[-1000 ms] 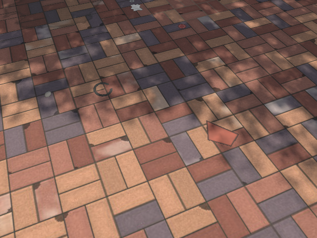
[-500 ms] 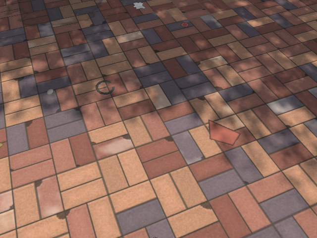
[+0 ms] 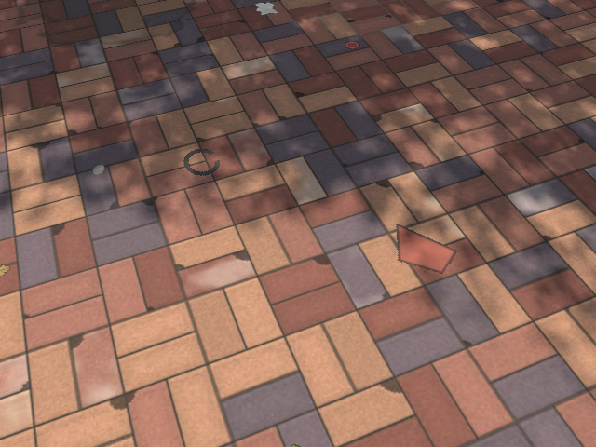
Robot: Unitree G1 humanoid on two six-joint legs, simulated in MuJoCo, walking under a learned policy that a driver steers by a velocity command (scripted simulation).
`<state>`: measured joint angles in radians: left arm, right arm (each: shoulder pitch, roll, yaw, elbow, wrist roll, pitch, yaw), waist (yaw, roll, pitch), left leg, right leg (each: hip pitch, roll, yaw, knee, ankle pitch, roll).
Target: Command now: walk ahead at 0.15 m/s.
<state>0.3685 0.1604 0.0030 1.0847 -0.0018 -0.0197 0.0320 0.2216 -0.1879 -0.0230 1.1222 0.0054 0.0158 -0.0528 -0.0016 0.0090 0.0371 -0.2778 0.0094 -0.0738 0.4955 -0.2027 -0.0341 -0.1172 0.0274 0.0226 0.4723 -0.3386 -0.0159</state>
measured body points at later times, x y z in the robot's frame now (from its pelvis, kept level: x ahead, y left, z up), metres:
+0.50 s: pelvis +0.19 +0.08 +0.00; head +0.18 +0.09 +0.45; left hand +0.35 +0.32 -0.11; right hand +0.10 -0.14 -0.14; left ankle +0.10 +0.17 -0.74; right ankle +0.26 -0.08 -0.63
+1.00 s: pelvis +0.61 +0.03 +0.00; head +0.61 +0.04 +0.45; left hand +0.58 +0.30 -0.14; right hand +0.76 -0.22 -0.11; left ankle +0.63 +0.20 -0.63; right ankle +0.60 -0.06 -0.74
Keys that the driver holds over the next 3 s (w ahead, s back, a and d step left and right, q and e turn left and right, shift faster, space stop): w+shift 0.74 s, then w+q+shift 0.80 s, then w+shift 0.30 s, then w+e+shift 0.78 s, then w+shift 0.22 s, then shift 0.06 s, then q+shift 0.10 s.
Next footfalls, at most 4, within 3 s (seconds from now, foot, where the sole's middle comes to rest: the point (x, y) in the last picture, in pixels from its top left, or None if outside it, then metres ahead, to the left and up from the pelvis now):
0.28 left None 0.14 0.17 -0.77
0.76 right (339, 389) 0.64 -0.06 -0.77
1.26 left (240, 256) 1.03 0.20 -0.77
1.72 right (231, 152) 1.47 0.26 -0.77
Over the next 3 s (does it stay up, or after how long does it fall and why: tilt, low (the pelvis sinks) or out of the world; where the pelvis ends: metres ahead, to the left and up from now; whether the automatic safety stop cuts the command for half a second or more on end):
stays up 2.18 0.73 -0.01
